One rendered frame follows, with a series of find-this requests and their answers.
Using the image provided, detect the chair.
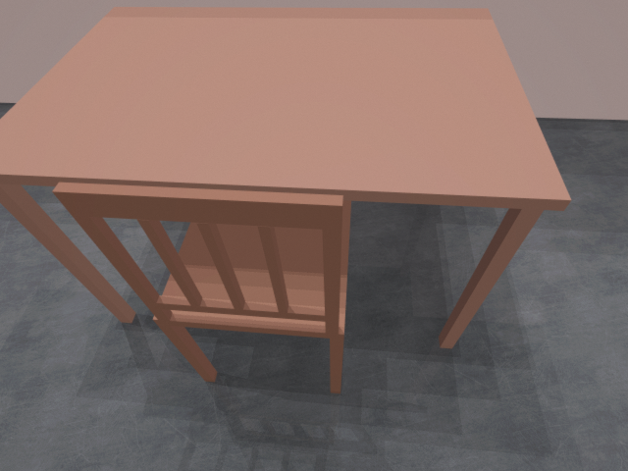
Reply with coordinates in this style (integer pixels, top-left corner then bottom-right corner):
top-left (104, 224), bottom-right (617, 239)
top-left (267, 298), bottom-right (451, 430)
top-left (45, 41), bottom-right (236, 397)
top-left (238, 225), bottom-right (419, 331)
top-left (52, 183), bottom-right (351, 393)

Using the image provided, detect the table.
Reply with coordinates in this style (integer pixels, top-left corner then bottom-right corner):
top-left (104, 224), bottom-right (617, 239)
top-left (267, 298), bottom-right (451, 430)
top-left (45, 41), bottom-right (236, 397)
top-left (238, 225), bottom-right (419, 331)
top-left (0, 7), bottom-right (571, 348)

